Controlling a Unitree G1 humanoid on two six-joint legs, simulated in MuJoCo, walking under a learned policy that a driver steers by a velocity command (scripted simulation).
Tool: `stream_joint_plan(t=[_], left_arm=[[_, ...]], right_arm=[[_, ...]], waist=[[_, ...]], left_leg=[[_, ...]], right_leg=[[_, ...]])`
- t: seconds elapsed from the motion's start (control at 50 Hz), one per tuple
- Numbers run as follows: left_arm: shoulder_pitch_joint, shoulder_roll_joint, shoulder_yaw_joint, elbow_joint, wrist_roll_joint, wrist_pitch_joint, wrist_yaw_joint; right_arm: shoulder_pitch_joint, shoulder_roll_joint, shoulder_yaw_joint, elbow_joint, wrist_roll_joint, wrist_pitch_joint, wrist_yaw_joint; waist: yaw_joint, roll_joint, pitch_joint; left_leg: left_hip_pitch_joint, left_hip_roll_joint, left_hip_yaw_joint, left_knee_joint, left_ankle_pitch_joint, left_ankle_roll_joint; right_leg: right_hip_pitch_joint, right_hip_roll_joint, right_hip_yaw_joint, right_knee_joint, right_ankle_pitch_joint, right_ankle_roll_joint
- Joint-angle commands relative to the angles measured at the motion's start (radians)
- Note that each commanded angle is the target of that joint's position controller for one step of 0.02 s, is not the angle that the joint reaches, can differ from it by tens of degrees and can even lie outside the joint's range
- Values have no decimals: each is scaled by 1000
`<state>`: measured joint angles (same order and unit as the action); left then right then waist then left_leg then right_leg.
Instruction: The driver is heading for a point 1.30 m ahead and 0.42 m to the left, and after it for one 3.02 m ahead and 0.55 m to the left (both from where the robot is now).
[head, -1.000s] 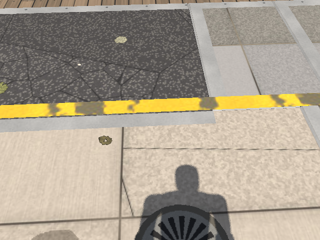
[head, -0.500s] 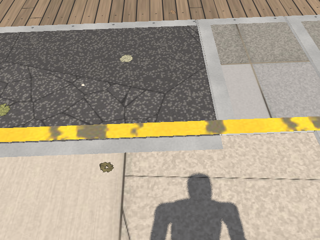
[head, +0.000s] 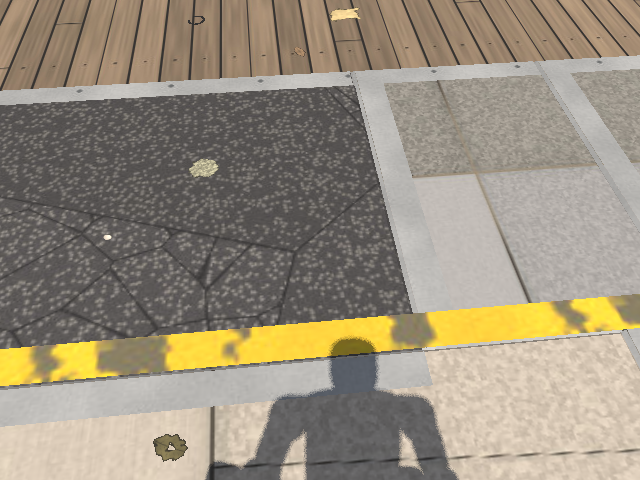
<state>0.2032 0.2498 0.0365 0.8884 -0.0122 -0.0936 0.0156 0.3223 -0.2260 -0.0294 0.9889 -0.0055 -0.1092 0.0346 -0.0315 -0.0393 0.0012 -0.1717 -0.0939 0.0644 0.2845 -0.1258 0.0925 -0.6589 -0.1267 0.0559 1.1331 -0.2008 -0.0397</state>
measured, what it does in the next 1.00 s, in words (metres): walks ahead, turning left: right foot, then left foot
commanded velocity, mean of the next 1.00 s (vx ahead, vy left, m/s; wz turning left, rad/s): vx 0.50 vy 0.00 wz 0.30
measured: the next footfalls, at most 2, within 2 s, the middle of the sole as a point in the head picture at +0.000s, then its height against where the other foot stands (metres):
right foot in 0.30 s outside the picture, level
left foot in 0.86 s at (277, 442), level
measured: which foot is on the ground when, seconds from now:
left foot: down 0.00-0.32, up 0.34-0.84, down 0.86-1.00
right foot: up 0.00-0.28, down 0.30-0.88, up 0.90-1.00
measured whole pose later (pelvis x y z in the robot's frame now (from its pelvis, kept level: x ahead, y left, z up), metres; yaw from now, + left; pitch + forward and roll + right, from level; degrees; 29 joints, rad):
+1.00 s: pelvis +0.53 +0.01 -0.01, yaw +22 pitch +1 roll +0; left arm 0.20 0.27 0.06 0.85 -0.02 -0.13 0.01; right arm 0.21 -0.26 -0.08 0.79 0.02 -0.06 0.04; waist 0.00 -0.01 0.05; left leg -0.36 -0.10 0.02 0.51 -0.18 0.11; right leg -0.42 -0.07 0.03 1.25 -0.38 -0.02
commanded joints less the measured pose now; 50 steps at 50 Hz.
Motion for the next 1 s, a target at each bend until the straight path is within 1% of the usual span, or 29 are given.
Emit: stream_joint_plan(t=[0.02, 0.1, 0.2, 0.24, 0.26, 0.28, 0.3, 0.32, 0.34, 0.36, 0.38, 0.4, 0.44, 0.48, 0.58, 0.66, 0.74, 0.76, 0.8, 0.82, 0.84, 0.86, 0.88, 0.9, 0.92, 0.94, 0.96, 0.98, 1.0], left_arm=[[32, 44, 12, -43, 12, 4, 6], [-129, 28, 6, -85, 3, -7, -6], [-251, 43, 3, -135, -10, -16, -36], [-226, 65, 10, -140, -10, -25, -46], [-169, 84, 20, -128, -9, -29, -48], [-36, 121, 42, -88, -8, -32, -45], [168, 196, 69, -40, 2, -35, -36], [295, 308, 98, -18, 17, -26, -33], [312, 217, 74, -14, 18, -26, -35], [219, 157, 54, -28, 13, -29, -34], [118, 118, 40, -50, 10, -30, -34], [50, 82, 29, -56, 9, -31, -39], [13, 51, 22, -40, 21, -38, -43], [40, 68, 30, -14, 30, -44, -39], [73, 98, 38, 13, 35, -37, -10], [121, 124, 44, 30, 24, -25, 9], [177, 140, 53, 52, 11, 3, 14], [172, 147, 55, 51, 8, 10, 14], [139, 176, 63, 35, 3, 21, 19], [124, 193, 68, 27, 1, 27, 23], [103, 208, 71, 20, -1, 33, 25], [83, 208, 69, 8, -6, 33, 25], [108, 134, 47, -24, 26, 18, 18], [176, 34, 13, -75, 12, -25, -3], [32, 127, 34, -100, -23, -65, -17], [-23, 133, 36, -126, -41, -78, -21], [-22, 126, 37, -113, -22, -76, -12], [-9, 139, 48, -107, 2, -65, -5], [12, 139, 54, -109, 9, -48, -6]], right_arm=[[-40, -133, -21, -55, 2, -17, -20], [40, -161, -26, -38, 18, -4, -34], [113, -170, -32, -4, 26, 17, -36], [103, -182, -38, -3, 27, 28, -39], [82, -189, -39, -7, 26, 33, -39], [65, -176, -34, -13, 21, 39, -39], [60, -131, -15, -35, 8, 37, -37], [165, -7, 23, -51, 7, 16, -28], [162, -61, 12, -31, 30, -9, -25], [72, -156, -16, -56, 59, -18, -25], [14, -160, -20, -71, 59, -15, -31], [-13, -143, -25, -73, 47, -4, -40], [24, -101, -32, -61, 40, 29, -42], [35, -70, -33, -63, 41, 49, -41], [-98, -67, -44, -127, 30, 53, -34], [-235, -44, -33, -183, 22, 50, -9], [-337, -34, -27, -252, 26, 50, 18], [-346, -36, -28, -267, 28, 50, 25], [-316, -61, -41, -285, 30, 53, 33], [-262, -85, -54, -282, 32, 56, 34], [-151, -125, -76, -263, 36, 57, 32], [11, -191, -112, -222, 35, 59, 18], [110, -289, -137, -197, 32, 67, -7], [74, -335, -134, -232, 22, 52, -3], [100, -246, -111, -227, 15, 45, 1], [52, -198, -98, -229, 17, 36, 0], [-34, -166, -87, -248, 25, 30, 2], [-93, -135, -77, -266, 23, 29, 0], [-114, -122, -71, -278, 16, 29, -4]], waist=[[46, 75, 55], [-12, 77, 55], [-48, 92, 82], [-20, 106, 67], [18, 116, 37], [85, 107, -39], [161, 46, -186], [146, -207, -332], [161, -204, -390], [140, -132, -229], [105, -70, -150], [77, -32, -80], [27, -64, -27], [13, -46, -5], [28, -20, 39], [74, 0, 83], [102, 7, 113], [95, 2, 111], [55, -35, 64], [17, -61, 19], [-48, -70, -45], [-134, -40, -129], [-123, 163, -206], [-25, 299, -354], [-98, 153, -324], [-73, 122, -196], [-15, 15, -115], [22, 13, -82], [50, 32, -71]], left_leg=[[-103, 280, -208, -201, 74, 171], [-18, 264, -159, -184, 87, 126], [146, 328, -179, -111, 62, 112], [189, 351, -192, -55, 118, 96], [190, 343, -181, 10, 240, 82], [169, 294, -140, 167, 402, 59], [3, 232, -94, 449, 341, 24], [-424, 57, -23, 854, -88, -54], [-549, 45, -198, 1017, -424, -41], [-623, 101, -220, 1067, -359, -20], [-594, 158, -194, 1032, -258, -17], [-558, 189, -182, 967, -186, -25], [-455, 220, -179, 900, -103, -32], [-466, 216, -180, 891, -50, -37], [-575, 199, -194, 672, 149, -53], [-580, 196, -113, 486, 228, -44], [-636, 187, -51, 402, 134, -17], [-618, 176, -28, 388, 92, -6], [-484, 117, 42, 377, -3, 27], [-388, 77, 72, 385, -54, 47], [-235, 38, 83, 359, -68, 76], [26, 14, 47, 265, 2, 117], [318, 224, -280, 257, 57, 183], [581, 443, -887, 79, -108, 396], [561, 420, -844, 3, -115, 329], [439, 385, -679, 6, -51, 282], [269, 336, -554, 0, 48, 241], [146, 300, -473, -13, 132, 220], [68, 274, -435, -35, 170, 212]], right_leg=[[-22, -42, 2, -145, 160, 27], [13, 5, -37, -431, 306, 35], [6, 33, -42, -578, 216, 14], [66, 50, -52, -619, 136, -14], [157, 75, -74, -640, 109, -31], [331, 109, -100, -661, 103, -57], [642, 0, 21, -637, 121, -116], [1045, -259, 451, -701, 15, -266], [1060, -305, 671, -823, -71, -289], [921, -277, 507, -832, -63, -226], [773, -235, 353, -857, -4, -186], [653, -189, 245, -903, 40, -160], [518, -126, 97, -965, 118, -125], [492, -112, 3, -983, 246, -131], [544, -112, -121, -1007, 324, -123], [614, -131, -189, -1018, 320, -109], [769, -175, -230, -949, 414, -103], [786, -180, -245, -919, 482, -96], [788, -175, -280, -810, 795, -77], [783, -172, -291, -712, 959, -67], [751, -159, -298, -552, 1039, -54], [630, -111, -310, -316, 922, -17], [322, -26, -296, 22, 241, 24], [-38, 185, -90, 326, -402, 59], [-147, 129, 58, 349, -344, 26], [-181, 86, 42, 281, -248, 1], [-120, 38, 36, 189, -174, 3], [-46, 11, 32, 110, -136, 14], [18, -7, 35, 72, -114, 25]])
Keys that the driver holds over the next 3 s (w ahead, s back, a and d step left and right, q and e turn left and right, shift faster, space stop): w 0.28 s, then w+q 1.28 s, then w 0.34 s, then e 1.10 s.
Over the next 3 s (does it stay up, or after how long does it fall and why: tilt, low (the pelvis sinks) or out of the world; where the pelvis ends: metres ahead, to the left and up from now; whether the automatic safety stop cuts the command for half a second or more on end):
stays up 1.07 0.42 0.00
